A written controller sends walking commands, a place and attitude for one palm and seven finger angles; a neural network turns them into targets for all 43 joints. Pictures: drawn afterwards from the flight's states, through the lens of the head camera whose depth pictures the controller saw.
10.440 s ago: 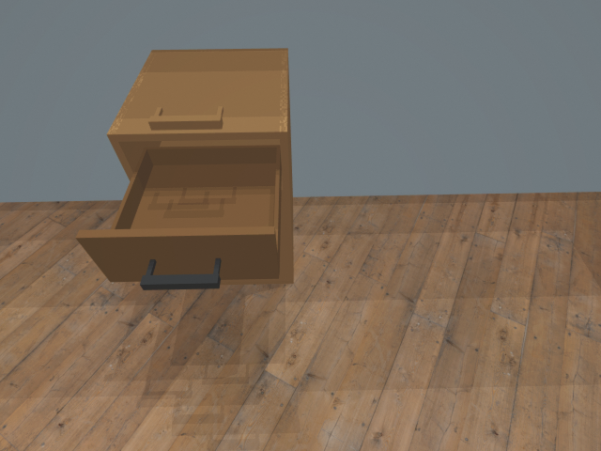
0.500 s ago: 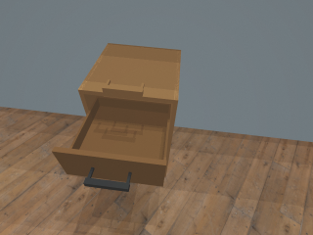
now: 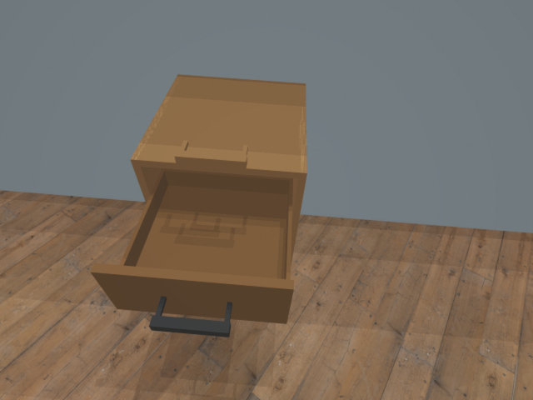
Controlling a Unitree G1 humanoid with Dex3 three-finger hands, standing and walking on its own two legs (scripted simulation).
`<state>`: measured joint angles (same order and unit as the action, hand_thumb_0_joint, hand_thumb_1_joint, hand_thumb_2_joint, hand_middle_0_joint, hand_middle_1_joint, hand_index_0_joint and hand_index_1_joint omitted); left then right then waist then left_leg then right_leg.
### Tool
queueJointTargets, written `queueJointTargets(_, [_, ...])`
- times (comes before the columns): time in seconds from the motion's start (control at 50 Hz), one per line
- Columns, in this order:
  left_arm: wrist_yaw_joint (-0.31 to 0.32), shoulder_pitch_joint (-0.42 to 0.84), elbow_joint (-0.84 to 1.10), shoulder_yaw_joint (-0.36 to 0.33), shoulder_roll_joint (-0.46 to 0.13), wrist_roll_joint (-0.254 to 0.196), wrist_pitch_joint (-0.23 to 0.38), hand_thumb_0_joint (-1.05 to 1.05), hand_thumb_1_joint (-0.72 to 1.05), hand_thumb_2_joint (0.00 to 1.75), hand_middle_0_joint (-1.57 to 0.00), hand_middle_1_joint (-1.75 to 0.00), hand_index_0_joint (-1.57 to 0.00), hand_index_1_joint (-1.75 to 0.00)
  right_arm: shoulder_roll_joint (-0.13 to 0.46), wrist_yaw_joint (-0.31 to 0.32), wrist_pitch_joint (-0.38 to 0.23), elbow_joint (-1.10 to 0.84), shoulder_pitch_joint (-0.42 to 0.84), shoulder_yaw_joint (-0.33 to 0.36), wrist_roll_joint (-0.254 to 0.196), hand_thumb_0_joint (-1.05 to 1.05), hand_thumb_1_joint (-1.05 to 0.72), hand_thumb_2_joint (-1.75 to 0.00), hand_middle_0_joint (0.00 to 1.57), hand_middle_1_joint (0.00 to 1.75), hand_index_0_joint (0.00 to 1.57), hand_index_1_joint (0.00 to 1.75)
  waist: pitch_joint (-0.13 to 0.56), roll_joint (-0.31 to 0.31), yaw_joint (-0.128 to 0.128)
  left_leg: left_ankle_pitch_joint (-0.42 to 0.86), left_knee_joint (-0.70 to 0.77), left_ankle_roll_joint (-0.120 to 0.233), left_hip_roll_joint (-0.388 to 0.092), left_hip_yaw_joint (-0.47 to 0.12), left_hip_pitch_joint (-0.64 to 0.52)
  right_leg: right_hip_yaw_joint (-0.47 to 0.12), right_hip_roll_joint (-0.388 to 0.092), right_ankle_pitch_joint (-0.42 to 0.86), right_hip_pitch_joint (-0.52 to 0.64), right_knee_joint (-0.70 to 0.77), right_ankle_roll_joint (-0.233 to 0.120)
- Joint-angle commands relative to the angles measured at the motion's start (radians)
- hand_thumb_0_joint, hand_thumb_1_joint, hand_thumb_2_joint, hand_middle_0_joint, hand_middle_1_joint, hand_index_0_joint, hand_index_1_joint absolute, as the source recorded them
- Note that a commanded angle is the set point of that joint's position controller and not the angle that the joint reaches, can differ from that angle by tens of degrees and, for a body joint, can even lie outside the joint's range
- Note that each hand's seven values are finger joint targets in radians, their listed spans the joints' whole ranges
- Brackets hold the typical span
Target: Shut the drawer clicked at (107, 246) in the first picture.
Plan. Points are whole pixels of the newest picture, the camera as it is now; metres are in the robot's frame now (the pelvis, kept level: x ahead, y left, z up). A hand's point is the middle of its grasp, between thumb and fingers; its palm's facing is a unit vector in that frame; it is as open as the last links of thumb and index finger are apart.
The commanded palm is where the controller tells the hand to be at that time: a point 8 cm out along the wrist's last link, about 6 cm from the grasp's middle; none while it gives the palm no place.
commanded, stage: look again from close up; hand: left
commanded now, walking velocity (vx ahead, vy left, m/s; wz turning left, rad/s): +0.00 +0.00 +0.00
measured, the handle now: (193, 315) +0.31 +0.17 -0.17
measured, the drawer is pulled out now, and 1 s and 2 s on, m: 0.30 0.30 0.30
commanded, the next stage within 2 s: raise the hand and make a fist in 0.60 s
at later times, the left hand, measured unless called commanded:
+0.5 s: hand out of the picture +0.01 +0.19 -0.18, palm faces +0.03 -0.98 -0.22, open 7.3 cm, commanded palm none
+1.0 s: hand (172, 347) +0.20 +0.15 -0.01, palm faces +0.05 -1.00 +0.04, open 6.6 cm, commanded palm +0.09 +0.22 -0.07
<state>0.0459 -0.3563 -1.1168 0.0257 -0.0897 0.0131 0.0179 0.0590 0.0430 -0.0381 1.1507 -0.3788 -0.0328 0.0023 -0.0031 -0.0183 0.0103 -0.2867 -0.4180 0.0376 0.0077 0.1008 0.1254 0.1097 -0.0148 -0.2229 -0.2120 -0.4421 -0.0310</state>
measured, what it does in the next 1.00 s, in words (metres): stands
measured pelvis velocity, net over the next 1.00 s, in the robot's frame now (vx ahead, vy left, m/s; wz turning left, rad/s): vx -0.02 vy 0.00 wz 0.01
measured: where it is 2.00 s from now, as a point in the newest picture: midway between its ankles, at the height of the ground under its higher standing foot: outside the picture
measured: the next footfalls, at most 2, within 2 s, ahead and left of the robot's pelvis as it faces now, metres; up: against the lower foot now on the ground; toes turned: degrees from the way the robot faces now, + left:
none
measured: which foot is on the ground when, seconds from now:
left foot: down 0.00-1.00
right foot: down 0.00-1.00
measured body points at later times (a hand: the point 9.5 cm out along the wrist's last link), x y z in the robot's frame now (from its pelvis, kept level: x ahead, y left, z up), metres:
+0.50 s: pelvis +0.01 +0.02 -0.01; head +0.00 +0.01 +0.44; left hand +0.01 +0.25 -0.16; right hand +0.00 -0.18 -0.17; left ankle -0.04 +0.09 -0.74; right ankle +0.01 -0.10 -0.74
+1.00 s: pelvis -0.02 +0.00 -0.04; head +0.00 +0.01 +0.41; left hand +0.19 +0.21 -0.01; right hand +0.16 -0.27 -0.09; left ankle -0.04 +0.09 -0.74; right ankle +0.01 -0.10 -0.74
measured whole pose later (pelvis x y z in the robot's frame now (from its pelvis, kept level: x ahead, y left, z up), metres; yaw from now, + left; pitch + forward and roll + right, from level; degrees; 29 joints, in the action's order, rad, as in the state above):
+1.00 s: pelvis -0.02 +0.00 -0.04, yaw +0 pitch +8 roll +1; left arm -0.15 -0.39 -0.15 -0.08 -0.13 -0.20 0.44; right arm 0.27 0.00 -0.30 0.67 -0.21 0.05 -0.01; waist 0.13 -0.04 -0.04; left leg -0.43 -0.80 0.04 0.00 0.11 0.51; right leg 0.10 -0.05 -0.36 -0.60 -0.82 -0.04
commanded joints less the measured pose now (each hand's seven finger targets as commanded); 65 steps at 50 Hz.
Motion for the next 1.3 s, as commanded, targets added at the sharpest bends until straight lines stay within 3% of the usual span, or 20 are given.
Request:
queueJointTargets(0.0, [0.001,-0.1,0.021,-0.017,-0.07,-0.003,0.007,0.0,0.9,0.9,-0.2,-0.3,-0.2,-0.3,0.086,0.001,-0.01,0.003,-0.113,0.017,-0.001,0.0,-0.9,-0.9,0.2,0.3,0.2,0.3,-0.102,0.016,-0.004,0.195,0.099,0.021,-0.126,-0.126,0.085,-0.122,-0.097,0.126,0.009,0.066,-0.028])
queueJointTargets(0.04, [0.001,-0.097,0.021,-0.017,-0.071,-0.003,0.006,0.0,0.9,0.9,-0.2,-0.3,-0.2,-0.3,0.087,0.001,-0.009,0.0,-0.106,0.018,-0.002,0.0,-0.9,-0.9,0.2,0.3,0.2,0.3,-0.109,0.033,-0.004,0.196,0.107,0.022,-0.126,-0.126,0.085,-0.118,-0.097,0.123,0.006,0.07,-0.027])
queueJointTargets(0.06, [0.033,-0.131,-0.024,-0.021,-0.132,0.007,0.022,0.0,0.9,0.9,-0.2,-0.3,-0.2,-0.3,0.155,-0.012,-0.005,-0.091,0.066,0.028,-0.004,0.0,-0.9,-0.9,0.2,0.3,0.2,0.3,-0.163,0.045,0.036,0.158,-0.089,-0.026,-0.128,-0.077,0.193,-0.16,-0.153,0.384,-0.026,0.053,-0.003])
queueJointTargets(0.08, [0.024,-0.091,0.019,-0.023,-0.152,0.001,0.029,0.0,0.9,0.9,-0.2,-0.3,-0.2,-0.3,0.109,-0.012,0.014,-0.116,0.001,0.029,0.006,0.0,-0.9,-0.9,0.2,0.3,0.2,0.3,-0.07,0.048,-0.029,-0.054,-0.059,-0.026,-0.068,-0.106,0.165,-0.215,-0.184,0.146,-0.014,0.071,-0.033])
queueJointTargets(0.12, [0.009,-0.042,0.036,-0.021,-0.126,0.001,0.032,0.0,0.9,0.9,-0.2,-0.3,-0.2,-0.3,0.11,-0.017,0.006,-0.099,-0.061,0.026,0.014,0.0,-0.9,-0.9,0.2,0.3,0.2,0.3,-0.039,0.1,-0.04,0.029,-0.001,-0.008,-0.094,-0.133,0.135,-0.161,-0.128,-0.049,-0.047,0.039,-0.046])
queueJointTargets(0.22, [-0.001,-0.033,0.035,-0.016,-0.095,-0.002,0.021,0.0,0.9,0.9,-0.2,-0.3,-0.2,-0.3,0.146,-0.01,-0.008,-0.103,-0.059,0.021,0.009,0.0,-0.9,-0.9,0.2,0.3,0.2,0.3,-0.042,0.014,-0.021,0.192,0.038,0.014,-0.125,-0.165,0.139,-0.106,-0.099,0.097,0.029,-0.019,-0.034])
queueJointTargets(0.34, [-0.001,-0.024,0.043,-0.022,-0.106,-0.004,0.004,0.0,0.9,0.9,-0.2,-0.3,-0.2,-0.3,0.17,-0.005,-0.008,-0.091,-0.058,0.019,0.011,0.0,-0.9,-0.9,0.2,0.3,0.2,0.3,-0.105,0.049,-0.012,0.32,0.068,0.009,-0.127,-0.16,0.119,-0.097,-0.091,0.106,0.012,-0.036,-0.028])
queueJointTargets(0.66, [0.0,-0.011,0.065,-0.029,-0.124,-0.003,-0.003,0.0,0.9,0.9,-0.2,-0.3,-0.2,-0.3,0.176,-0.008,-0.006,-0.058,-0.031,0.02,0.008,0.0,-0.9,-0.9,0.2,0.3,0.2,0.3,-0.081,0.025,-0.008,0.275,0.089,0.012,-0.12,-0.139,0.055,-0.114,-0.102,0.125,0.03,0.002,-0.023])
queueJointTargets(0.68, [0.034,-0.062,0.014,-0.028,-0.168,0.005,0.013,0.0,0.9,0.9,-0.2,-0.3,-0.2,-0.3,0.223,-0.015,-0.002,-0.124,0.063,0.031,-0.004,0.0,-0.9,-0.9,0.2,0.3,0.2,0.3,-0.112,-0.16,0.02,0.423,-0.073,-0.008,-0.158,-0.124,0.16,-0.121,-0.126,0.392,0.011,-0.014,0.008])
queueJointTargets(0.7, [0.011,0.677,1.52,-0.147,-0.366,-0.181,0.216,0.0,0.9,0.9,-0.22,-0.32,-0.22,-0.32,0.39,0.022,-0.156,-0.484,0.085,0.067,-0.051,0.0,-0.9,-0.9,0.2,0.3,0.2,0.3,0.389,0.055,-0.096,0.5,-0.003,-0.035,-0.037,-0.156,-0.082,-0.089,-0.019,0.335,0.055,-0.077,0.001])
queueJointTargets(0.72, [0.029,0.249,1.258,-0.102,-0.278,-0.106,0.155,0.0,0.9,0.9,-0.24,-0.34,-0.24,-0.34,0.308,0.047,-0.251,-0.42,0.174,0.033,-0.028,0.0,-0.9,-0.9,0.2,0.3,0.2,0.3,0.366,0.232,-0.015,0.672,0.02,-0.055,-0.081,-0.134,-0.157,-0.082,-0.002,0.102,0.005,-0.126,-0.02])
queueJointTargets(0.74, [0.071,0.189,1.163,-0.046,-0.216,-0.115,0.109,0.0,0.9,0.9,-0.26,-0.37,-0.26,-0.37,0.306,0.042,-0.291,-0.355,0.16,0.043,-0.029,0.0,-0.9,-0.9,0.2,0.3,0.2,0.3,0.304,0.243,-0.032,0.607,0.032,-0.086,-0.075,-0.131,-0.099,-0.051,-0.006,-0.012,-0.072,-0.157,0.0])
queueJointTargets(0.76, [0.071,-0.07,0.98,0.049,-0.018,-0.125,0.022,0.0,0.9,0.9,-0.28,-0.39,-0.28,-0.39,0.261,0.026,-0.297,-0.335,0.123,0.048,-0.034,0.0,-0.9,-0.9,0.2,0.3,0.2,0.3,0.153,0.162,-0.035,0.529,0.042,-0.087,-0.078,-0.152,-0.017,-0.036,-0.007,-0.065,-0.149,-0.162,0.012])
queueJointTargets(0.82, [0.011,0.048,1.092,-0.029,-0.098,-0.147,0.133,0.0,0.9,0.9,-0.34,-0.45,-0.34,-0.45,0.339,0.015,-0.329,-0.455,0.153,0.08,-0.012,0.0,-0.9,-0.9,0.2,0.3,0.2,0.3,-0.009,-0.025,-0.063,0.23,-0.093,-0.052,-0.033,-0.17,0.211,-0.003,-0.003,-0.006,-0.205,-0.095,0.006])
queueJointTargets(0.9, [-0.159,-0.371,0.928,-0.076,-0.012,-0.212,0.365,0.0,0.9,0.9,-0.42,-0.54,-0.42,-0.54,0.313,-0.029,-0.331,-0.601,0.224,0.112,-0.009,0.0,-0.9,-0.9,0.2,0.3,0.2,0.3,0.074,-0.332,0.025,0.093,-0.281,-0.036,0.003,-0.117,0.475,-0.001,0.003,-0.033,-0.286,-0.247,0.005])
queueJointTargets(0.94, [-0.269,-0.459,0.935,-0.183,-0.09,-0.243,0.508,0.0,0.9,0.9,-0.46,-0.58,-0.46,-0.58,0.312,-0.06,-0.326,-0.653,0.255,0.132,-0.015,0.0,-0.9,-0.9,0.2,0.3,0.2,0.3,0.134,-0.187,0.073,0.071,-0.352,-0.054,0.023,-0.08,0.56,-0.05,-0.018,0.028,-0.264,-0.326,-0.013])
queueJointTargets(0.98, [-0.365,-0.408,0.992,-0.224,-0.151,-0.249,0.642,0.0,0.9,0.9,-0.5,-0.62,-0.5,-0.62,0.318,-0.083,-0.316,-0.704,0.297,0.139,-0.011,0.0,-0.9,-0.9,0.2,0.3,0.2,0.3,0.173,0.011,0.062,0.059,-0.442,-0.064,0.033,-0.068,0.613,-0.087,-0.031,0.069,-0.305,-0.413,-0.028])
queueJointTargets(1.02, [-0.376,-0.402,1.008,-0.246,-0.175,-0.231,0.664,0.0,0.9,0.9,-0.54,-0.67,-0.54,-0.67,0.298,-0.088,-0.29,-0.748,0.323,0.139,-0.018,0.0,-0.9,-0.9,0.2,0.3,0.2,0.3,0.2,0.04,0.075,0.031,-0.496,-0.045,0.04,-0.053,0.699,-0.101,-0.022,0.034,-0.358,-0.476,-0.032])
queueJointTargets(1.16, [-0.3,0.009,1.491,-0.228,-0.225,-0.276,0.769,0.0,0.9,0.9,-0.68,-0.82,-0.68,-0.82,0.278,-0.034,-0.294,-0.8,0.25,0.12,-0.013,0.0,-0.9,-0.9,0.2,0.3,0.2,0.3,0.355,0.14,-0.028,-0.126,-0.694,-0.006,0.003,-0.109,0.782,-0.226,-0.013,-0.316,-0.552,-0.5,-0.022])
queueJointTargets(1.28, [-0.45,0.007,1.331,-0.088,-0.177,-0.289,0.67,0.0,0.9,0.9,-0.8,-0.95,-0.8,-0.95,0.307,-0.002,-0.337,-0.736,0.22,0.09,-0.044,0.0,-0.9,-0.9,0.2,0.3,0.2,0.3,0.321,-0.006,-0.109,-0.151,-0.78,0.012,-0.017,-0.129,0.888,-0.227,-0.019,-0.316,-0.557,-0.482,0.011])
